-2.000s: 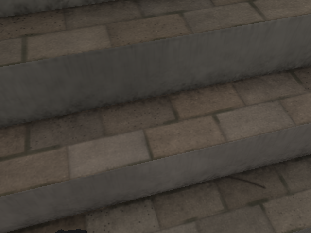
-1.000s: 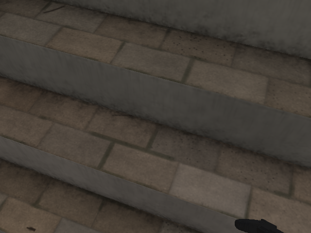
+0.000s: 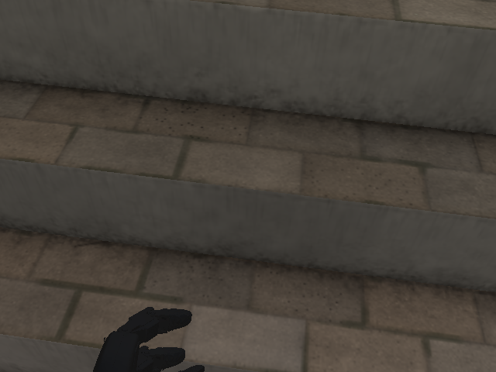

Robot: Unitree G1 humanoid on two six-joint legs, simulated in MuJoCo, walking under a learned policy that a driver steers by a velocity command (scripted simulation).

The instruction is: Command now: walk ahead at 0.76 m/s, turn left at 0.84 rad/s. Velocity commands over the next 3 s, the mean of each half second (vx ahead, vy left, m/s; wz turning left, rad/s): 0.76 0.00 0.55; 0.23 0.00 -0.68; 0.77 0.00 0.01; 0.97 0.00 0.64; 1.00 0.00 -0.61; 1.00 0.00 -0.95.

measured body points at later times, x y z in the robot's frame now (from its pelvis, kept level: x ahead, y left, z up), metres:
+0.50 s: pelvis +0.07 -0.05 +0.11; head +0.07 -0.05 +0.56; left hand +0.19 +0.23 +0.01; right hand +0.32 -0.23 +0.04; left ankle +0.03 +0.03 -0.47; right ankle +0.20 -0.19 -0.50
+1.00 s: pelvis +0.05 -0.07 +0.02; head +0.10 -0.07 +0.47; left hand +0.37 +0.05 -0.02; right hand +0.03 -0.35 -0.10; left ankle -0.02 +0.04 -0.73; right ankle +0.07 -0.20 -0.52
